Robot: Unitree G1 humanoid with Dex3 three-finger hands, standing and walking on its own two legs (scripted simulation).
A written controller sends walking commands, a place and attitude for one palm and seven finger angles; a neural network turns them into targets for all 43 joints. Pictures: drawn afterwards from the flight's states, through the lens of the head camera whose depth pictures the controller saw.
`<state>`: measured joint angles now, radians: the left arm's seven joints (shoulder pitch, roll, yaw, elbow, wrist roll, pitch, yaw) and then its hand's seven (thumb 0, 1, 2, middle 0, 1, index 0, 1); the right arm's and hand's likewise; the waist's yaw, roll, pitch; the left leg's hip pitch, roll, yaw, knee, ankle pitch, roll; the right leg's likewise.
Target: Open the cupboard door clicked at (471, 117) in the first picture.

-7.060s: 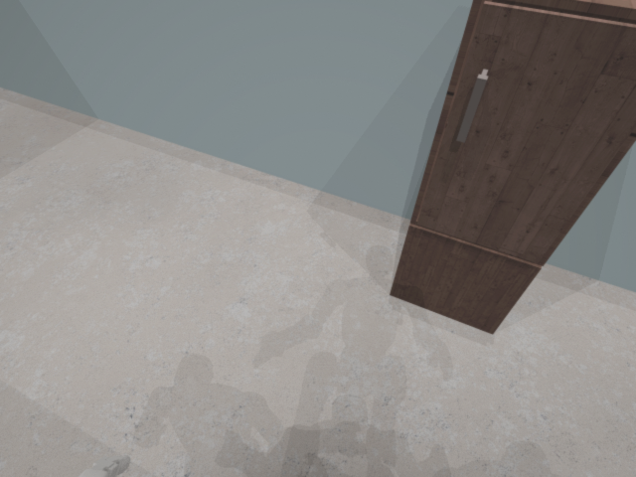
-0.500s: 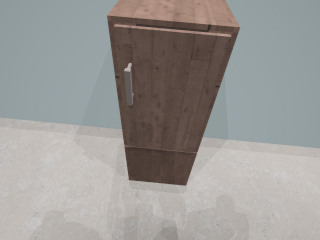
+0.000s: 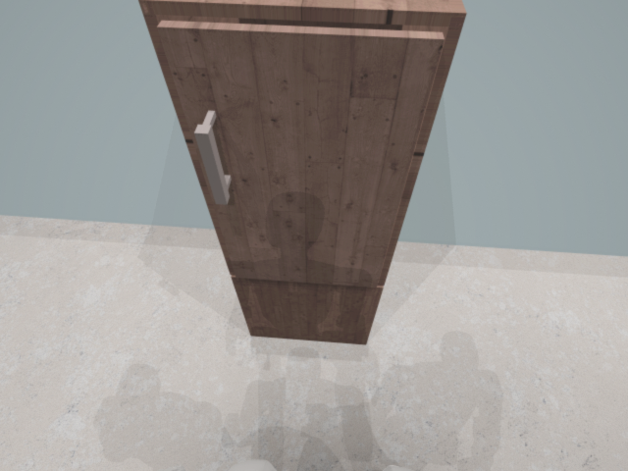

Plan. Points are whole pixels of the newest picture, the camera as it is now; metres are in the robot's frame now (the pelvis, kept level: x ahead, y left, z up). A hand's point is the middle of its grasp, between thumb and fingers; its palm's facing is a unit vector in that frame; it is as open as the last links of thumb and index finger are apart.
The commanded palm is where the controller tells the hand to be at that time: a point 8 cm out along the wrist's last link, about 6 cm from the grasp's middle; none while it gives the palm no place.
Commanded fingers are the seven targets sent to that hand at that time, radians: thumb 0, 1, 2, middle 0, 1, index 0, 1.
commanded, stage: come to a stop and stand still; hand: left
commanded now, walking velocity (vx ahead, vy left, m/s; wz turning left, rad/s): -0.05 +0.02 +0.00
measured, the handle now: (216, 159) +0.53 +0.18 +0.07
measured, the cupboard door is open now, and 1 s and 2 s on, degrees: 0 0 0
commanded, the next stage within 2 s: look again from close up in 1.14 s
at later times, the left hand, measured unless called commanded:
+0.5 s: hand out of the picture -0.02 +0.21 -0.17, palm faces -0.03 -0.99 -0.16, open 7.4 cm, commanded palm none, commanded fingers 0.00 0.90 0.90 -0.20 -0.30 -0.20 -0.30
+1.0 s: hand out of the picture -0.04 +0.11 -0.17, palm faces +0.01 -0.99 -0.16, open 7.3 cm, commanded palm none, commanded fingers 0.00 0.90 0.90 -0.20 -0.30 -0.20 -0.30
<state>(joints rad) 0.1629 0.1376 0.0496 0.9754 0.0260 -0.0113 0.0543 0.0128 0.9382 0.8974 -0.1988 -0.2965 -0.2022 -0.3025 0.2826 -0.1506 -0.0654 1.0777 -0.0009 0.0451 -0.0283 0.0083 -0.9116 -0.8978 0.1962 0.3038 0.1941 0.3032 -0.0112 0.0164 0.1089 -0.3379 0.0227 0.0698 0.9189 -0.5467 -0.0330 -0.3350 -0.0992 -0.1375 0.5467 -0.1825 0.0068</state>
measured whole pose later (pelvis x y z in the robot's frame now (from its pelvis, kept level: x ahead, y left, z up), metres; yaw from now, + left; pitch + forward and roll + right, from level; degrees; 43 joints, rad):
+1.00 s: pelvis -0.04 -0.04 +0.01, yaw -2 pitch -2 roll +0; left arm 0.32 0.11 0.01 1.12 0.00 0.00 0.04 0.02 0.94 0.90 -0.20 -0.30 -0.20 -0.30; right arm 0.33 -0.10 -0.02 1.17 -0.01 0.02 -0.03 0.01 -0.91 -0.90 0.20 0.30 0.19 0.30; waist -0.02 0.01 0.01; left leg -0.21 0.10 0.06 0.44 -0.20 -0.06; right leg -0.13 0.02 -0.09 0.43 -0.27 -0.04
